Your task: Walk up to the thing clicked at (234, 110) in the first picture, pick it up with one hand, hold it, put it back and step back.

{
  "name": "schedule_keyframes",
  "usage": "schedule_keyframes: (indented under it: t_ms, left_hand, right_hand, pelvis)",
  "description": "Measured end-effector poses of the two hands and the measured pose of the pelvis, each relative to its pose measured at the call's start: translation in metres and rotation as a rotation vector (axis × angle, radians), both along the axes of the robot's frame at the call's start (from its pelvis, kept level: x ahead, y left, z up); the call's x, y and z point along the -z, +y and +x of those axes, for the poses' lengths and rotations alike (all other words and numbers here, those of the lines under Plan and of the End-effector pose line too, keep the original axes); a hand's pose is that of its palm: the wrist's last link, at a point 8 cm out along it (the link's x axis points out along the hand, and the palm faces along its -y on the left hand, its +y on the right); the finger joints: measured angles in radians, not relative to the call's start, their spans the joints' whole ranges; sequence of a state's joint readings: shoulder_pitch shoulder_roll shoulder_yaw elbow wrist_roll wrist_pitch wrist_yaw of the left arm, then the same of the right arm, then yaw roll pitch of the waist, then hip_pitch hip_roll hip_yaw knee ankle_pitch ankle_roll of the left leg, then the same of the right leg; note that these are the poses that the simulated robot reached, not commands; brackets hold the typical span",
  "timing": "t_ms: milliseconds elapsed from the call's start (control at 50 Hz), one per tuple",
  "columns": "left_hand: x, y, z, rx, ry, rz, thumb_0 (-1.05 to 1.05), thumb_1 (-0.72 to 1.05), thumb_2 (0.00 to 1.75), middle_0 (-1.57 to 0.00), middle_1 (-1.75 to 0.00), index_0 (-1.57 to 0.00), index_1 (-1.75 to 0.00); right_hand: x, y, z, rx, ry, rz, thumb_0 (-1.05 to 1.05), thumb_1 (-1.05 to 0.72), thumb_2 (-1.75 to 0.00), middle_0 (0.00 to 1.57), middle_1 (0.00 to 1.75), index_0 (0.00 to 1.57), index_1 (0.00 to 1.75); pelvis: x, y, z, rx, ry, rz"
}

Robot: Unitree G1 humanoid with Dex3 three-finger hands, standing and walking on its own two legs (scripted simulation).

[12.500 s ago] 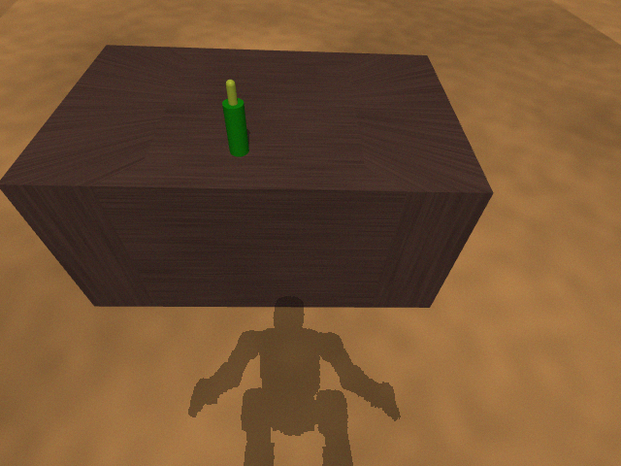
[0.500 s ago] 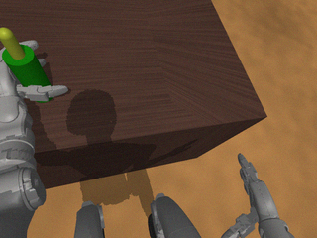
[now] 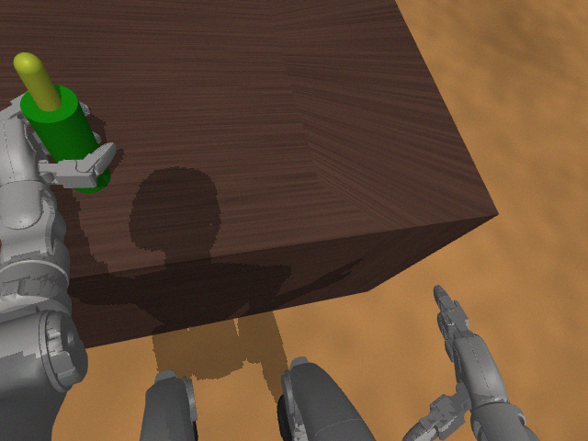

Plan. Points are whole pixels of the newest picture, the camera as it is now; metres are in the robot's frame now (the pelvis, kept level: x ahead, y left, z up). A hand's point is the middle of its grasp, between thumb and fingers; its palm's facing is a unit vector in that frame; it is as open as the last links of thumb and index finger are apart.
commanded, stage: settle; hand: left
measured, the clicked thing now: (64, 129) +0.51 +0.20 +0.05
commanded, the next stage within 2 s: lift in 0.88 s
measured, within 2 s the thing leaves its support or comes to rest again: leaves its support in 0.14 s
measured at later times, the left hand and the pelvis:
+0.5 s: hand (63, 124) +0.51 +0.20 +0.06, palm faces +0.18 -0.98 -0.02, open 7.8 cm; pelvis +0.00 +0.00 +0.02, yaw +0 degrees
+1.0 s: hand (52, 103) +0.51 +0.20 +0.08, palm faces +0.19 -0.98 -0.02, open 7.9 cm; pelvis +0.01 +0.00 +0.03, yaw +1 degrees
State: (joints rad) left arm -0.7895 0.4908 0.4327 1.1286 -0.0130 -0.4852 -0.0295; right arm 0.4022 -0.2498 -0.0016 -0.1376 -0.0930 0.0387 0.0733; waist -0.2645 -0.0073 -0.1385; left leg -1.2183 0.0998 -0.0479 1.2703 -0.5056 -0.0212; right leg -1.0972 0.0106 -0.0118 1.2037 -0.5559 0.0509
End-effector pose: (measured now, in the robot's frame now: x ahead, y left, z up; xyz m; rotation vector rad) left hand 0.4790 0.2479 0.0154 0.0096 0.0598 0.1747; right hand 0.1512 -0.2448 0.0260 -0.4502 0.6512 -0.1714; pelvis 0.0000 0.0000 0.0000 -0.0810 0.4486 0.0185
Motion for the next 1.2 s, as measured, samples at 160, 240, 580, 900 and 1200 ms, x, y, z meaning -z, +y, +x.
schedule_keyframes:
  t_ms: [160, 240, 580, 900, 1200]
  left_hand:
    - [-0.009, -0.005, -0.004, -0.002, 0.009, -0.003, 0.0, -0.21, 1.17, -0.86, -1.15, -0.88, -1.17]
    - [-0.02, -0.005, -0.004, -0.012, 0.003, 0.001, 0.0, -0.21, 1.2, -0.85, -1.17, -0.88, -1.19]
    - [-0.045, -0.001, -0.004, -0.014, 0.018, -0.002, 0.0, -0.23, 1.23, -0.84, -1.2, -0.87, -1.22]
    - [-0.064, 0.0, 0.0, -0.015, -0.004, 0.003, 0.0, -0.24, 1.25, -0.84, -1.21, -0.86, -1.23]
    - [-0.08, -0.002, -0.003, 0.003, 0.005, 0.005, 0.0, -0.24, 1.25, -0.84, -1.22, -0.86, -1.24]
  right_hand:
    - [-0.004, -0.001, -0.001, 0.019, -0.006, 0.013, -0.01, 0.5, -0.06, 0.06, 0.05, 0.06, 0.05]
    - [-0.006, -0.002, 0.0, 0.024, -0.007, 0.014, -0.01, 0.5, -0.06, 0.06, 0.05, 0.06, 0.05]
    - [-0.01, -0.005, 0.002, 0.035, -0.003, 0.042, -0.01, 0.52, -0.06, 0.06, 0.05, 0.06, 0.05]
    - [-0.011, -0.006, 0.005, 0.051, 0.012, 0.052, -0.01, 0.52, -0.06, 0.06, 0.05, 0.06, 0.05]
    - [-0.017, -0.009, 0.011, 0.066, 0.0, 0.066, -0.01, 0.52, -0.06, 0.06, 0.05, 0.06, 0.05]
  pelvis:
    - [-0.006, -0.001, 0.001, 0.002, -0.021, 0.006]
    - [-0.01, -0.001, 0.002, 0.0, -0.033, 0.008]
    - [-0.023, -0.002, 0.004, -0.001, -0.062, 0.017]
    - [-0.03, -0.001, 0.008, -0.002, -0.077, 0.018]
    - [-0.039, 0.0, 0.015, 0.002, -0.094, 0.025]
